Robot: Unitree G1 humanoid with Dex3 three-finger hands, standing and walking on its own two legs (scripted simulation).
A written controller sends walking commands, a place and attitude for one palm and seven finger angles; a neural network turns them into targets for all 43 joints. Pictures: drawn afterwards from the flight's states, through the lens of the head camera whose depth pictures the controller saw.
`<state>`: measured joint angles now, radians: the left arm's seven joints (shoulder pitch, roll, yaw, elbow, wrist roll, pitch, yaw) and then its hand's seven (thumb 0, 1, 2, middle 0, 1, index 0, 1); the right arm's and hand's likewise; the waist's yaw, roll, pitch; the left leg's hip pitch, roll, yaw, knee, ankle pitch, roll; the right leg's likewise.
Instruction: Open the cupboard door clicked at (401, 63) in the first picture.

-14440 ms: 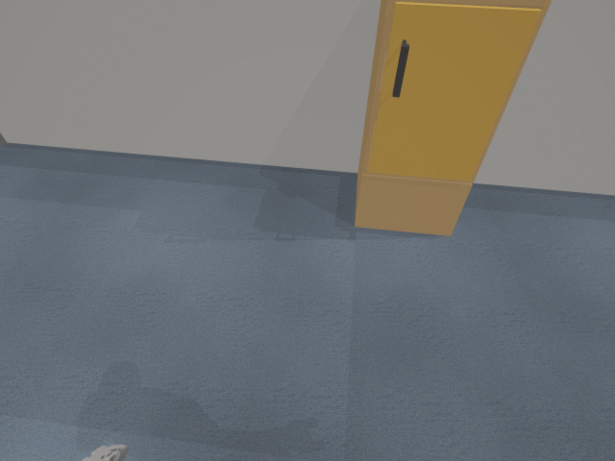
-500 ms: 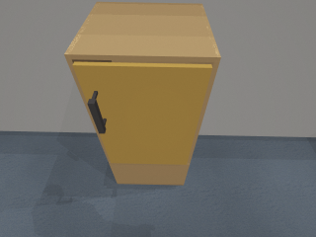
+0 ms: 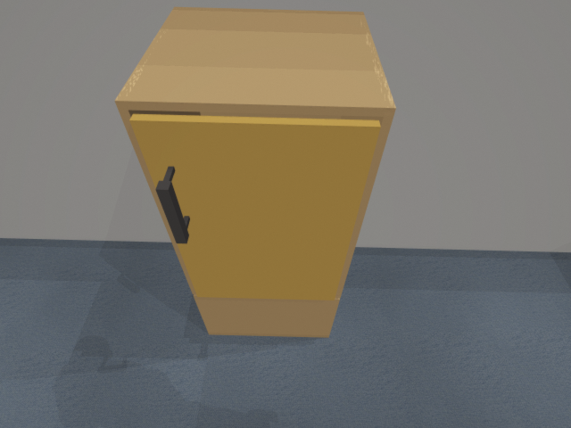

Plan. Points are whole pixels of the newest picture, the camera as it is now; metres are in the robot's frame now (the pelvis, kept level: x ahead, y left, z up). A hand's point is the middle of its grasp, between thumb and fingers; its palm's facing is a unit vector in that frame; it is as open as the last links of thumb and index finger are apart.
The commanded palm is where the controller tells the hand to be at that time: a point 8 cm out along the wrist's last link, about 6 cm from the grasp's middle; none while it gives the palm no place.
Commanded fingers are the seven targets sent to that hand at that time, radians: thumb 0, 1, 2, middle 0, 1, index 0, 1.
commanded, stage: shuffle to correct the standing spot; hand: left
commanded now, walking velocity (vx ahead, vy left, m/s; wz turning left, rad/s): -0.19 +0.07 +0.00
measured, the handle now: (176, 206) +0.48 +0.24 -0.01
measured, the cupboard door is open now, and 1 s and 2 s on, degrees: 0 0 0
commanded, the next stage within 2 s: come to a stop and stand still in 0.18 s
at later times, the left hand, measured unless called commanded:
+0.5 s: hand out of the picture -0.01 +0.21 -0.18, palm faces +0.01 -0.97 -0.23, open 7.4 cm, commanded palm none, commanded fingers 0.00 0.90 0.90 -0.20 -0.30 -0.20 -0.30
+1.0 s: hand out of the picture -0.08 +0.12 -0.18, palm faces +0.09 -0.99 -0.10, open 7.4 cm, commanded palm none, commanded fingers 0.00 0.90 0.90 -0.20 -0.30 -0.20 -0.30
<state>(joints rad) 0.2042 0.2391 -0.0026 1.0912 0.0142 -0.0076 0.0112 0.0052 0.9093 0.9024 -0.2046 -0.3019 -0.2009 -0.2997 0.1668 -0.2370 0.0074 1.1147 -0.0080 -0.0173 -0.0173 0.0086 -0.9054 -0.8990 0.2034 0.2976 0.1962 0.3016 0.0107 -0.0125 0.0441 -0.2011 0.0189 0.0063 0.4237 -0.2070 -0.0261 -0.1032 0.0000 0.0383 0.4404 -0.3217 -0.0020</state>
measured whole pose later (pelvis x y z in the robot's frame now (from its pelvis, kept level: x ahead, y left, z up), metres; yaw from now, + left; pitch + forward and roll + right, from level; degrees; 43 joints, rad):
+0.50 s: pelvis -0.05 +0.01 -0.01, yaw +0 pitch -1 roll +1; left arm 0.23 0.21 0.01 1.02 0.02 0.04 0.01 0.01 0.91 0.90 -0.20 -0.30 -0.20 -0.30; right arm 0.21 -0.20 -0.02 1.04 -0.02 0.02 0.00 0.01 -0.91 -0.90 0.20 0.30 0.20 0.30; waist 0.00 0.00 0.06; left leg -0.31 0.00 0.01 0.52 -0.20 0.00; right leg -0.23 -0.01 0.04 0.58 -0.36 0.01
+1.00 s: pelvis -0.02 -0.02 +0.00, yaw +1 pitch -1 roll +0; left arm 0.38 0.09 -0.01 1.14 0.01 -0.01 0.02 0.01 0.91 0.90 -0.20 -0.30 -0.20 -0.30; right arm 0.30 -0.12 0.00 1.14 -0.01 0.00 -0.03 0.01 -0.91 -0.90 0.20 0.30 0.19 0.30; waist 0.02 -0.02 0.02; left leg -0.26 0.05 -0.03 0.48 -0.19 -0.05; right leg -0.15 0.03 0.00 0.48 -0.31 -0.03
